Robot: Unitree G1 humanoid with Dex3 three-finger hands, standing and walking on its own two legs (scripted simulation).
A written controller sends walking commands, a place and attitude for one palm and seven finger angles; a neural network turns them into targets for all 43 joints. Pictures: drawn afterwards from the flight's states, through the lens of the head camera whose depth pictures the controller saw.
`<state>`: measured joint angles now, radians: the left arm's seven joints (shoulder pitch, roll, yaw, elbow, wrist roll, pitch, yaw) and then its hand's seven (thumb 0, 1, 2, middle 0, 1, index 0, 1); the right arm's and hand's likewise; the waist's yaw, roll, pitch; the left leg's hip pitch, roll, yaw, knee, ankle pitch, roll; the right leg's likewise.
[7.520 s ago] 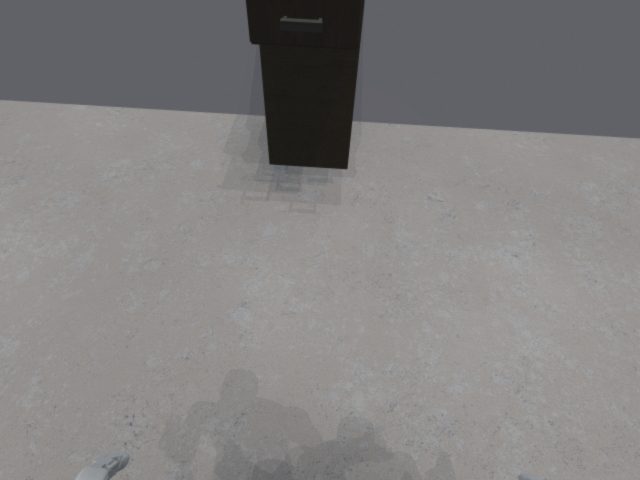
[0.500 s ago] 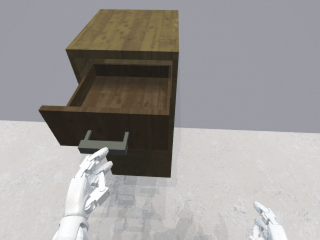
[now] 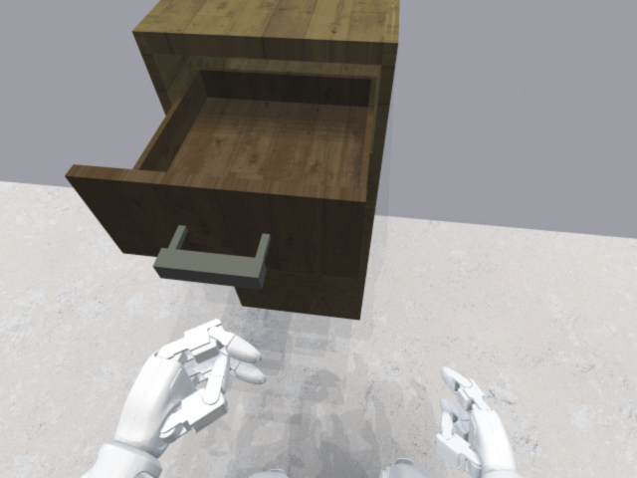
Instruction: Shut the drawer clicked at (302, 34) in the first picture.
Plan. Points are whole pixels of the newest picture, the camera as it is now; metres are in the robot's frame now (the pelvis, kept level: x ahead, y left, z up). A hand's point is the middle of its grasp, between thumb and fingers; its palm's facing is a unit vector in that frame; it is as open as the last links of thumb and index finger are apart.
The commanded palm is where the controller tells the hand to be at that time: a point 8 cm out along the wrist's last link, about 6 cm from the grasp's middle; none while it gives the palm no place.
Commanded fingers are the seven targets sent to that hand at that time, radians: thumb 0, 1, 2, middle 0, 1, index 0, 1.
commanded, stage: raise the hand and make a fist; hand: left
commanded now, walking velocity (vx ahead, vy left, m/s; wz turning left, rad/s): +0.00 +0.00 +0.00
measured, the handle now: (216, 252) +0.36 +0.16 +0.08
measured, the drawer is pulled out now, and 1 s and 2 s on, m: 0.28 0.28 0.28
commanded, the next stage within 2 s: bring the fist close to the handle in 1.12 s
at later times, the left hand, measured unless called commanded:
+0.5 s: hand (157, 397) +0.17 +0.14 +0.15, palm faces +0.01 -1.00 -0.09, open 3.1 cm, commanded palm +0.13 +0.19 +0.15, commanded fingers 0.00 0.90 0.90 -1.40 -1.60 -1.40 -1.60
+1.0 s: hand (151, 389) +0.18 +0.14 +0.17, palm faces -0.04 -1.00 -0.08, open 3.3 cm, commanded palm +0.13 +0.20 +0.18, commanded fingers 0.00 0.90 0.90 -1.40 -1.60 -1.40 -1.60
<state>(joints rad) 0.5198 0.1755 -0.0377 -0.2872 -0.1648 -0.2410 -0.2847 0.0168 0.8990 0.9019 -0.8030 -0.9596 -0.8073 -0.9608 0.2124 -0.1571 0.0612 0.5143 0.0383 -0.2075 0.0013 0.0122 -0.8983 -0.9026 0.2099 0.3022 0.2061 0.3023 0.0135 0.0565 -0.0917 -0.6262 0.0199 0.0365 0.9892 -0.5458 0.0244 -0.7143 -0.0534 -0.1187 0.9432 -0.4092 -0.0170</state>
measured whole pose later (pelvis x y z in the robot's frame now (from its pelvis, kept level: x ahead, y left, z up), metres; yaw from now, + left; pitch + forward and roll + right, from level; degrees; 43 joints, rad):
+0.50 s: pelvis +0.02 +0.00 +0.02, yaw +0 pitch +5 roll -1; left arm 0.73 0.20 0.01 -0.56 -0.18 -0.17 -0.11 0.02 0.89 0.90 -1.30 -1.50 -1.30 -1.50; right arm 0.23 -0.20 0.02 0.47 0.05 -0.26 -0.01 0.01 -0.90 -0.90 0.20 0.30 0.20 0.30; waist 0.03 0.06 -0.12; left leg -0.42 0.02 0.04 0.84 -0.51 0.03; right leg -0.51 -0.04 -0.11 0.81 -0.38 -0.01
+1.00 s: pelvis +0.02 +0.00 +0.04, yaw +0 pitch +1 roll -1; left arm 0.64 0.21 0.07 -0.52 -0.23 -0.04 -0.21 0.02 0.90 0.90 -1.40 -1.60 -1.40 -1.60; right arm 0.25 -0.24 0.05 0.56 0.06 -0.34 -0.03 0.01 -0.90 -0.90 0.21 0.30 0.20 0.30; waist 0.04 0.06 -0.08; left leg -0.26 0.03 0.04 0.68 -0.44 0.02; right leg -0.35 -0.02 -0.12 0.65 -0.31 -0.02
